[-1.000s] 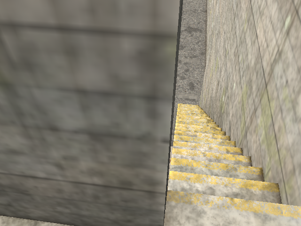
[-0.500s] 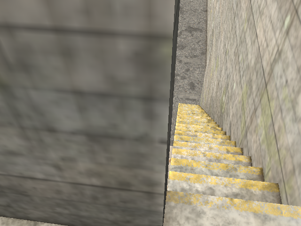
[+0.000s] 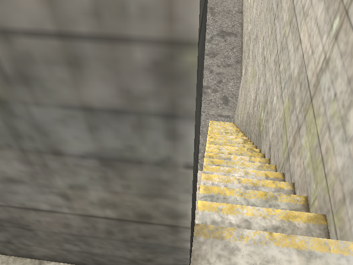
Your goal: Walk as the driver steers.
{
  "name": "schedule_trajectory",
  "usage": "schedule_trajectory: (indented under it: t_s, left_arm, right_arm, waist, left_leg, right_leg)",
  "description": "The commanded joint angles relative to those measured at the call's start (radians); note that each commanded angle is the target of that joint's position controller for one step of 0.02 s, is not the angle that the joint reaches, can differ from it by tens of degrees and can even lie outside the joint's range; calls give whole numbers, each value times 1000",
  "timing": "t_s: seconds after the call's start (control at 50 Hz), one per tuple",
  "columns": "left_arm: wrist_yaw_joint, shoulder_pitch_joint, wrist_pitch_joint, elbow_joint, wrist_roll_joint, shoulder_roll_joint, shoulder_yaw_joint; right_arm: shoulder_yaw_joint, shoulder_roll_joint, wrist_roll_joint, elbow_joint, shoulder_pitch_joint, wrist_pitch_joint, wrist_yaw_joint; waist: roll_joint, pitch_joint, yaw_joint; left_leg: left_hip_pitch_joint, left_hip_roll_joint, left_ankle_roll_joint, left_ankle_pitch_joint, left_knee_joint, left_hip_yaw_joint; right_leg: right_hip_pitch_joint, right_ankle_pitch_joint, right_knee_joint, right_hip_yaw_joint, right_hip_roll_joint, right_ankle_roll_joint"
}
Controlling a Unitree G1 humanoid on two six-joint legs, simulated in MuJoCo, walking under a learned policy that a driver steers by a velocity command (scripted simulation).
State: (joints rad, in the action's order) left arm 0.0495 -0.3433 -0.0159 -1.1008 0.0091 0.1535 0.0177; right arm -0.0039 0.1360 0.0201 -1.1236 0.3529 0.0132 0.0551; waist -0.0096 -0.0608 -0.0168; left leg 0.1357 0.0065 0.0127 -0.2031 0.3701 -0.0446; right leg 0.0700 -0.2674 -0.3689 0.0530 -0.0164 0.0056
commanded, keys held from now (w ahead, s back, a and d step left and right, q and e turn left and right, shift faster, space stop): w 1.00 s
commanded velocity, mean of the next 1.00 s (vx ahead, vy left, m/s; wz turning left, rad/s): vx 0.00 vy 0.00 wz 0.00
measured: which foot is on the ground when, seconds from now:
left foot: down 0.00-1.00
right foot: down 0.00-1.00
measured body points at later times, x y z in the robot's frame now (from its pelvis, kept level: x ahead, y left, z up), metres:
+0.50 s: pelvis +0.00 +0.00 +0.00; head +0.02 -0.01 +0.45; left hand -0.04 +0.22 -0.15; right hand -0.05 -0.21 -0.16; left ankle +0.00 +0.13 -0.75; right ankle -0.04 -0.11 -0.75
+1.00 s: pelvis +0.01 +0.00 +0.00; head +0.02 -0.01 +0.45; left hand -0.03 +0.22 -0.15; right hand -0.04 -0.21 -0.16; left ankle +0.00 +0.13 -0.75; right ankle -0.04 -0.11 -0.75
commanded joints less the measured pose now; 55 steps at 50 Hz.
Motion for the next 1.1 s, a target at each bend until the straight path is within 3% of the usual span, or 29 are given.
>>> schedule_trajectory:
  t_s: [0.02,0.68,0.82,0.86,0.94,1.1]
  left_arm:
    - [3,-92,3,3,0,88,13]
    - [3,-106,13,-9,-3,80,-2]
    - [3,-107,14,-8,-3,80,-3]
    - [4,-95,16,-1,-3,98,3]
    - [4,-108,15,-7,-3,77,-1]
    - [4,-93,16,3,-3,95,5]
  right_arm:
    - [-9,67,0,-5,99,-1,2]
    - [-5,46,2,-19,123,-5,2]
    - [-5,46,2,-19,125,-5,2]
    - [-5,45,4,-17,117,-5,2]
    - [-6,50,0,-20,126,-6,4]
    - [-5,48,3,-18,116,-5,3]
  waist:
    - [5,-50,1]
    - [7,-54,3]
    - [7,-53,3]
    - [13,-57,4]
    - [-1,-46,2]
    - [4,-49,2]
  left_leg:
    - [5,-83,-44,190,-37,-57]
    - [1,-81,-41,189,-48,-59]
    - [0,-81,-40,193,-45,-58]
    - [1,-80,-34,190,-44,-60]
    - [0,-80,-37,195,-45,-55]
    - [0,-80,-31,197,-43,-58]
  right_leg:
    - [64,163,70,-72,-97,28]
    - [67,173,70,-66,-100,20]
    - [67,180,68,-65,-100,21]
    - [72,189,77,-68,-98,24]
    - [55,191,69,-64,-102,23]
    - [58,200,76,-64,-99,28]
Velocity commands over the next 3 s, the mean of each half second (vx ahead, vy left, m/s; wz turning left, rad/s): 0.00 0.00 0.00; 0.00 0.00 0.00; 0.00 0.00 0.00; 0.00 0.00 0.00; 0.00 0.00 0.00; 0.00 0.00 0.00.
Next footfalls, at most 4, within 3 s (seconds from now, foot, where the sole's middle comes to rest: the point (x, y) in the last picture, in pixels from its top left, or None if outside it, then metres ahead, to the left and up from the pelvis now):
none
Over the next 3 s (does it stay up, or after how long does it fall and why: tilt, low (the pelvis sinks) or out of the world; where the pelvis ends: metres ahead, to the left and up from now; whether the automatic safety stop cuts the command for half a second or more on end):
stays up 0.00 0.00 0.00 its command is cut before an obstacle from the start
